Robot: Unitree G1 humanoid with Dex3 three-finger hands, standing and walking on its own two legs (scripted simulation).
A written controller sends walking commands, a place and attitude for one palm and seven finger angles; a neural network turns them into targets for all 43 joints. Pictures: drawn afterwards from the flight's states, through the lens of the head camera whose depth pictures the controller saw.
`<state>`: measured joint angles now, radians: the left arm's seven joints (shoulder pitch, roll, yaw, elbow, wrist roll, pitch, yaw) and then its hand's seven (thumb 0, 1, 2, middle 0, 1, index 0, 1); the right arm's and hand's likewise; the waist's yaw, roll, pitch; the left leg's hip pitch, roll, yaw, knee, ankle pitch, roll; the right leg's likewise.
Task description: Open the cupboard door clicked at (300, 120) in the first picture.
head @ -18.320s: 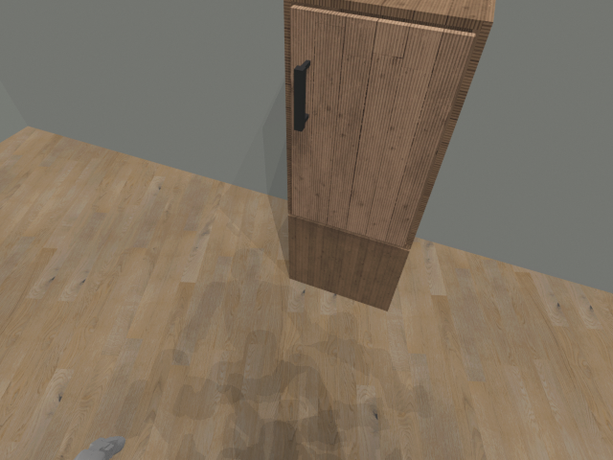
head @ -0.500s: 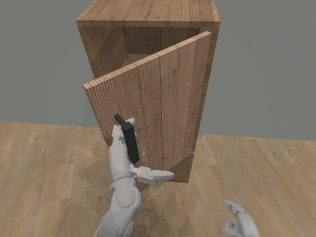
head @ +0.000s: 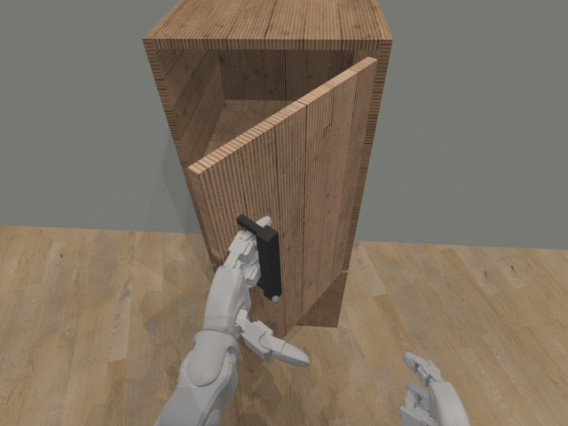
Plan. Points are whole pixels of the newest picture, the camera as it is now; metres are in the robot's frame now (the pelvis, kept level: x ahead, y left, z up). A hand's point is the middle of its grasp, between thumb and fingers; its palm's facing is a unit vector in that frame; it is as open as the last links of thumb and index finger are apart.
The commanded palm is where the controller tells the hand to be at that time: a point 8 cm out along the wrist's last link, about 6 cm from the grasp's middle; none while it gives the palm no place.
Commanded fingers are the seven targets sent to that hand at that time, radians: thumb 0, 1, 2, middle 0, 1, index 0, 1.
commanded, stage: slide the hand sideways off the handle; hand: left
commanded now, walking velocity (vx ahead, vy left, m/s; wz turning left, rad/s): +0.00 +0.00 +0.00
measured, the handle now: (259, 259) +0.33 +0.06 +0.08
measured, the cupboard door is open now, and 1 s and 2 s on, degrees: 53 51 51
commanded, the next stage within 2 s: draw the hand back to the body in 0.84 s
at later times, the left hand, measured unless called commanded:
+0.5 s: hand (235, 328) +0.22 +0.08 +0.08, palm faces -0.03 -1.00 +0.00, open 16.1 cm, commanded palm +0.19 +0.13 +0.08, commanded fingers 0.00 -0.50 0.30 -0.15 -0.30 -0.15 -0.30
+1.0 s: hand (204, 359) +0.19 +0.11 +0.08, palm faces -0.05 -1.00 -0.02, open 16.3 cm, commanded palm +0.16 +0.17 +0.09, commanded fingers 0.00 -0.50 0.30 -0.15 -0.30 -0.15 -0.30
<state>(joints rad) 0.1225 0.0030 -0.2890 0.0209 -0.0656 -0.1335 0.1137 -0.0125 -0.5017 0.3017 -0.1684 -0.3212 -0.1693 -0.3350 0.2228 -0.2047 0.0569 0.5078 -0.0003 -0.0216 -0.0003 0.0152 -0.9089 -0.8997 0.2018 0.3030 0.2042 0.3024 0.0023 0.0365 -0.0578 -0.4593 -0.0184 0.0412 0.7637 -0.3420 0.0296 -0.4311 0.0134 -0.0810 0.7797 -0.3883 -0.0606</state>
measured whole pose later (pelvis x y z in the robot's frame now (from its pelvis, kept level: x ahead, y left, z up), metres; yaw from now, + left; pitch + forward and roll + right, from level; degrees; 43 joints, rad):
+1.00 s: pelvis +0.02 -0.01 -0.02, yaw +1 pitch +6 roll +0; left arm 0.64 0.15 -0.09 -0.39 -0.15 -0.25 -0.12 -0.01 -0.50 0.30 -0.15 -0.30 -0.16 -0.30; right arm 0.27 -0.24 0.03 0.42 0.01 -0.13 -0.02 0.02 -0.91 -0.90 0.20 0.30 0.20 0.30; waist 0.02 0.05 -0.09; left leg -0.60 -0.01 0.01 0.92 -0.43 0.02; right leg -0.55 0.02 -0.11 0.90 -0.47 -0.07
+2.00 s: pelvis +0.04 +0.03 +0.03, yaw +0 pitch -4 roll -1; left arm 0.52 0.32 0.24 -0.43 -0.04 -0.06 0.12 0.00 0.35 0.67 -0.18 -0.30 -0.19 -0.30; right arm 0.19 -0.22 0.06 0.62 -0.01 -0.10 -0.07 0.02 -0.91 -0.90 0.21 0.30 0.21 0.30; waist 0.07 0.05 0.02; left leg -0.11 -0.05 0.04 0.42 -0.24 0.06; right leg -0.06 0.01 -0.06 0.39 -0.26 -0.01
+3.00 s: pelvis +0.00 +0.02 +0.03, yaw -1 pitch +0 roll -1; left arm 0.58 0.41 0.36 -0.48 -0.06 -0.12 0.11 0.01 0.89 0.90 -0.21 -0.30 -0.22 -0.30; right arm 0.16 -0.25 -0.02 0.58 0.02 0.00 -0.09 0.01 -0.91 -0.90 0.20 0.30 0.21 0.30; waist 0.01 0.05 0.04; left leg -0.27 -0.01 0.05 0.46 -0.20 0.05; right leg -0.22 0.04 -0.06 0.43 -0.21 -0.04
